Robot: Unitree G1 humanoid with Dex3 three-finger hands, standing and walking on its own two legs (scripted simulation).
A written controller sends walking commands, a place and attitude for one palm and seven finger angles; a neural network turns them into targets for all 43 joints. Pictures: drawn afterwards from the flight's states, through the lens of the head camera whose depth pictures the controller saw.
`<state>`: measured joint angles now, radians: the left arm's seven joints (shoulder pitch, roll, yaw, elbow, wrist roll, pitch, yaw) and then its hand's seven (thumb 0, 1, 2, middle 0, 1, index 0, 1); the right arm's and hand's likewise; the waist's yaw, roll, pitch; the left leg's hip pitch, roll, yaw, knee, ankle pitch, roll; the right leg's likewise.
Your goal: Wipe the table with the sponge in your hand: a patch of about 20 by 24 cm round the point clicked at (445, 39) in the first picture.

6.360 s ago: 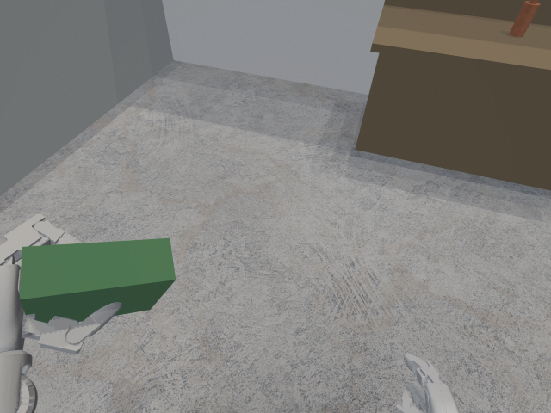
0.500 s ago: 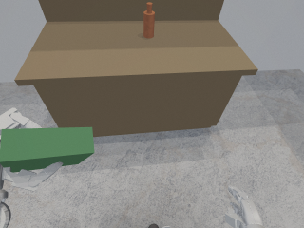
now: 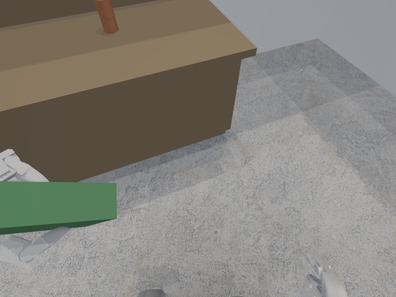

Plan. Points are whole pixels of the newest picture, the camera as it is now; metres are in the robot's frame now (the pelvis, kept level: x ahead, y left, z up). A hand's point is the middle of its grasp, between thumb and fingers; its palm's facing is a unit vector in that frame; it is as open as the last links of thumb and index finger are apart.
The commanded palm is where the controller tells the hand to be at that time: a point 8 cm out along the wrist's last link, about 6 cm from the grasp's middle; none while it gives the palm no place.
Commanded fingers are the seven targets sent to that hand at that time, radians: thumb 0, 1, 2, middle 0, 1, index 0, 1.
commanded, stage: take the last steps up to it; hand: left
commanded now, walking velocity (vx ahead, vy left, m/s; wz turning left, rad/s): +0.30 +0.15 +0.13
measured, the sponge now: (68, 208) +0.23 +0.18 +0.15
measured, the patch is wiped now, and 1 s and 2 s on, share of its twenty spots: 0.00 0.00 0.00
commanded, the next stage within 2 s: none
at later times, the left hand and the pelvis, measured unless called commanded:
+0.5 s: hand (9, 206) +0.22 +0.24 +0.18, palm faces +0.44 -0.79 -0.44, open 9.3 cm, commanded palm +0.16 +0.29 +0.18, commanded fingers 0.00 0.10 1.30 -1.20 -1.60 -1.20 -1.60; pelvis +0.02 +0.00 +0.00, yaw +4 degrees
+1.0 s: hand out of the picture +0.34 +0.31 +0.19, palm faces +0.36 -0.79 -0.50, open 9.3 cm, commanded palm +0.28 +0.37 +0.18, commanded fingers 0.00 0.10 1.30 -1.20 -1.60 -1.20 -1.60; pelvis +0.13 +0.08 +0.00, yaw +1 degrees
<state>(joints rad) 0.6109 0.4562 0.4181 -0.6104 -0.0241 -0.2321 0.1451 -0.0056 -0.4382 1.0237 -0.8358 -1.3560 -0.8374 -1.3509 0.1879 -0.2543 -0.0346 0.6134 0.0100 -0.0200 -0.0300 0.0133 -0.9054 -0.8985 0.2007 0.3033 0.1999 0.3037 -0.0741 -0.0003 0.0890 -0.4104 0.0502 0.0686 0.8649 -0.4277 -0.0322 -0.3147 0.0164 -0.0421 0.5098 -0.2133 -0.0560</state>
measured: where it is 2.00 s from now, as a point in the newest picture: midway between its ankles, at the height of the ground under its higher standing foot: (155, 267)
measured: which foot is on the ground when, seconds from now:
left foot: up 0.00-0.10, down 0.12-0.36, up 0.38-0.70, down 0.72-1.00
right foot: down 0.00-0.74, up 0.76-1.00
